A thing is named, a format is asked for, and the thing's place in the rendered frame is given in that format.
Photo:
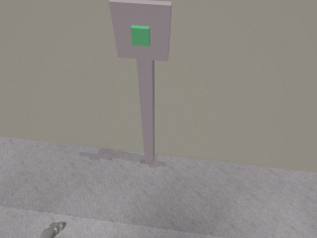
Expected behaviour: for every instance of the button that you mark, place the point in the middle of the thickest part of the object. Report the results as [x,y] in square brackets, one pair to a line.
[141,35]

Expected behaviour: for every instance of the robot left hand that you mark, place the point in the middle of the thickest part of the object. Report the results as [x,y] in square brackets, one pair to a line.
[52,230]

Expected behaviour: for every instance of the panel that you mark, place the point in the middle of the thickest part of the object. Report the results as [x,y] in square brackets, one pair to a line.
[157,16]

